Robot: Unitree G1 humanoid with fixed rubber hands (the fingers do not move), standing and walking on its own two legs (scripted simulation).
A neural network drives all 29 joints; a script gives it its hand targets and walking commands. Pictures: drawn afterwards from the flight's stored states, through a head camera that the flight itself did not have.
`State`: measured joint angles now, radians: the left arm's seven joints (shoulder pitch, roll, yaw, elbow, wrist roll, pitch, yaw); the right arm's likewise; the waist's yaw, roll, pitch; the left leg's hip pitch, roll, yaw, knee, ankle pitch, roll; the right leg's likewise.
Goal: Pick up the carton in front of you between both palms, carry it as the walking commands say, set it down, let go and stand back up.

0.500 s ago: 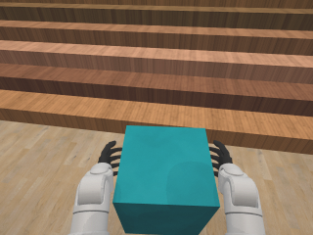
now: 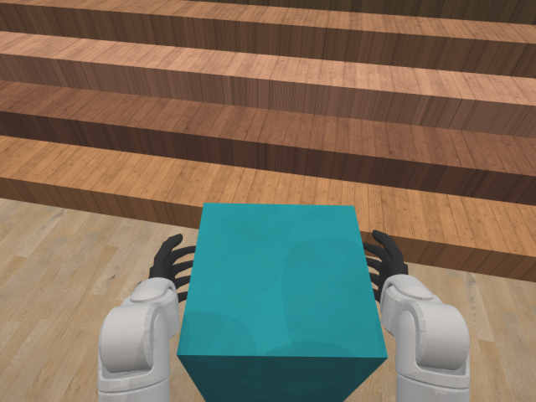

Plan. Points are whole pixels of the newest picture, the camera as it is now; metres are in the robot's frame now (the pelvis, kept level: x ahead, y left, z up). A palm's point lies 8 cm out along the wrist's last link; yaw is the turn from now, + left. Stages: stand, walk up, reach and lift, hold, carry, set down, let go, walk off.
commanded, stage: carry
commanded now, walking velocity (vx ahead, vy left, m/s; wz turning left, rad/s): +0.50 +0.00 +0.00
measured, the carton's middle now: (276, 310) +0.28 +0.01 +0.02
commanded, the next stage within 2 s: none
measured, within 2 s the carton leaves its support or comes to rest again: neither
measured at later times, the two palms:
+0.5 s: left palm (209, 135) +0.60 +0.15 +0.10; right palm (359, 138) +0.60 -0.15 +0.11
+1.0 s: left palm (230, 31) +1.03 +0.15 +0.16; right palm (338, 32) +1.03 -0.15 +0.17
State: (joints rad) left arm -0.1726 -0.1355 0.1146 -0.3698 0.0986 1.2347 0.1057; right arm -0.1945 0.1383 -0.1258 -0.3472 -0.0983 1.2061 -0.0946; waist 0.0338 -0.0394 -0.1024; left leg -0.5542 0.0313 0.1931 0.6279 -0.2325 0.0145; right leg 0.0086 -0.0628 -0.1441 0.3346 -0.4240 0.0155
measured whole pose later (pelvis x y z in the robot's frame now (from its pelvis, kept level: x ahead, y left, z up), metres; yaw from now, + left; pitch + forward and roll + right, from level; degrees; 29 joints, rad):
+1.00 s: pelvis +0.66 +0.01 -0.01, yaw -1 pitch +4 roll -1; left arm -0.80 0.02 0.21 0.02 0.05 1.35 0.14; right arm -0.82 -0.03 -0.24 0.03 -0.06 1.34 -0.13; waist 0.02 0.01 -0.03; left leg -0.57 0.04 0.15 0.54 -0.06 0.08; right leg -0.08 -0.02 -0.19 0.47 -0.46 -0.01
